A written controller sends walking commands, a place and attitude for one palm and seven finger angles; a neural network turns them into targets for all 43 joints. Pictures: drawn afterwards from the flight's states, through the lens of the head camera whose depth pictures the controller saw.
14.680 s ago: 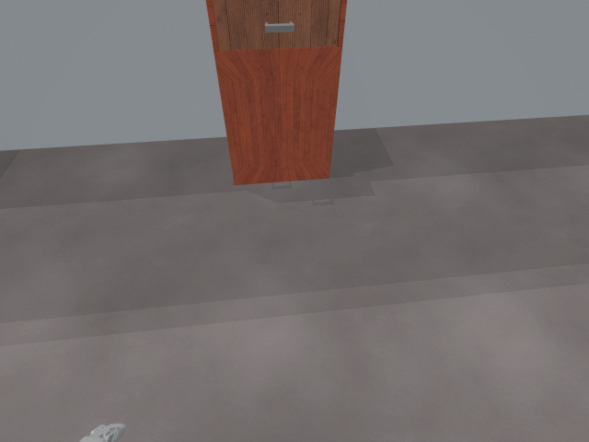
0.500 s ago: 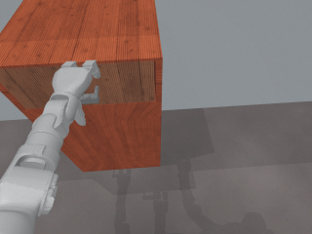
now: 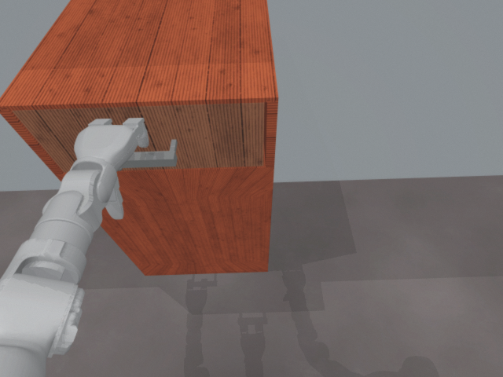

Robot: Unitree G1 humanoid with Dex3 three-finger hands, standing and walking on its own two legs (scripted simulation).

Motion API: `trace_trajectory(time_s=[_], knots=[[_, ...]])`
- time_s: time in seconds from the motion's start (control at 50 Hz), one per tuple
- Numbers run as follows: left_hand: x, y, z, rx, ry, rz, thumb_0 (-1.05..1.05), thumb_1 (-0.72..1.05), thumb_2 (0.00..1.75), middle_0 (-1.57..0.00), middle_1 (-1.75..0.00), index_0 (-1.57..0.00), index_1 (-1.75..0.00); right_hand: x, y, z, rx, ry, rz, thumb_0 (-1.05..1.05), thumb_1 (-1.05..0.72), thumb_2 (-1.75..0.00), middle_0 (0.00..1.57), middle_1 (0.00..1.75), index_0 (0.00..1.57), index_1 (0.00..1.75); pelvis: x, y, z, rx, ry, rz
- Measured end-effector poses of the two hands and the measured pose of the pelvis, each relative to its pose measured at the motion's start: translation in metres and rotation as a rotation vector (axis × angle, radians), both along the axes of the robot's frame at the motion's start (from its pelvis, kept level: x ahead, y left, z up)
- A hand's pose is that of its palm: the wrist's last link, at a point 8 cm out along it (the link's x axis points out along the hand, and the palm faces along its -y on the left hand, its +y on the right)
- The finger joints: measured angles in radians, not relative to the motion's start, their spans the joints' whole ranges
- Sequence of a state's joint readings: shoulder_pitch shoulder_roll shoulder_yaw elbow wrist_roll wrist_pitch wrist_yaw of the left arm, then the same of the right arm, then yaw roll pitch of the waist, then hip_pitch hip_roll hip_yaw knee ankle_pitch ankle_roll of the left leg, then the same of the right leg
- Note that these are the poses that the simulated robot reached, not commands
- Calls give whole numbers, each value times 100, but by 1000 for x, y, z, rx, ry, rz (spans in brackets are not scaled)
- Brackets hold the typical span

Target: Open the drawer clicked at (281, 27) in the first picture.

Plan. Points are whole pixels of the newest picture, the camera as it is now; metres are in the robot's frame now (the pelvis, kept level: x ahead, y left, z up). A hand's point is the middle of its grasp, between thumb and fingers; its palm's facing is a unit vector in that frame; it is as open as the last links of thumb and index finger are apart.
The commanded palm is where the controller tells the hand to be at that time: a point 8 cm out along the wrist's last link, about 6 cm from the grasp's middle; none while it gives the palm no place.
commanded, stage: move the hooked fingers above the handle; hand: left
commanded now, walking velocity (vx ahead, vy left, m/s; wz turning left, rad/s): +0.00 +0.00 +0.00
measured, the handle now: (150, 152) +0.52 +0.22 +0.02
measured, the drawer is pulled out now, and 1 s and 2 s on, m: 0.00 0.00 0.00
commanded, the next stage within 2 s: none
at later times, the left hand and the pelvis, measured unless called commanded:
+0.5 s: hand (121, 156) +0.46 +0.24 +0.08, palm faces -0.10 -0.01 -0.99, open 13.6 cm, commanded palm +0.44 +0.25 +0.13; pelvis +0.00 +0.00 +0.00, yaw -2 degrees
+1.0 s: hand (138, 140) +0.48 +0.21 +0.09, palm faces +0.04 +0.00 -1.00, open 13.3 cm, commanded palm +0.45 +0.25 +0.13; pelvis +0.00 +0.01 +0.00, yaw -2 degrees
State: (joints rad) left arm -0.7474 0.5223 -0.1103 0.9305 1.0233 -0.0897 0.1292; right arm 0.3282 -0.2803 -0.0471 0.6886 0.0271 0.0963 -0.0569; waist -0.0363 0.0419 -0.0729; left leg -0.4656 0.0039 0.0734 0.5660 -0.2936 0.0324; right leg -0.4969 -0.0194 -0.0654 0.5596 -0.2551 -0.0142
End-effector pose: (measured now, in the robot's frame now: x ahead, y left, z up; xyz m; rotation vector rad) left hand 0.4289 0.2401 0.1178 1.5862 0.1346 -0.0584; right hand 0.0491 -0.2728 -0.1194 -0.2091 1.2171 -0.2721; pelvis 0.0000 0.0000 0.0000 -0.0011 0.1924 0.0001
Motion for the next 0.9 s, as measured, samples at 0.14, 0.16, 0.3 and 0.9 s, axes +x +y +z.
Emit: trace_trajectory(time_s=[0.14,0.16,0.3,0.9], knots=[[12,-41,5,-77,-132,-176,0,-49,30,-33,-120,-33,-120,3,-7,3,-38,12,6,1,-90,-90,20,30,21,30,3,4,-4,-4,16,10],[17,-42,9,-80,-164,-169,0,-49,30,-33,-120,-33,-120,4,-7,2,-35,8,0,1,-90,-90,20,30,21,30,3,4,-4,-3,21,6],[27,-49,19,-44,-213,-81,0,-48,30,-45,-129,-36,-126,4,11,-10,46,7,-20,1,-90,-90,20,30,20,30,3,5,-3,2,26,-24],[26,-33,19,-61,-239,-76,0,-48,30,-43,-129,-36,-125,-6,-2,-5,-7,19,-15,1,-90,-90,20,30,20,30,-1,6,-7,-5,43,-8]])
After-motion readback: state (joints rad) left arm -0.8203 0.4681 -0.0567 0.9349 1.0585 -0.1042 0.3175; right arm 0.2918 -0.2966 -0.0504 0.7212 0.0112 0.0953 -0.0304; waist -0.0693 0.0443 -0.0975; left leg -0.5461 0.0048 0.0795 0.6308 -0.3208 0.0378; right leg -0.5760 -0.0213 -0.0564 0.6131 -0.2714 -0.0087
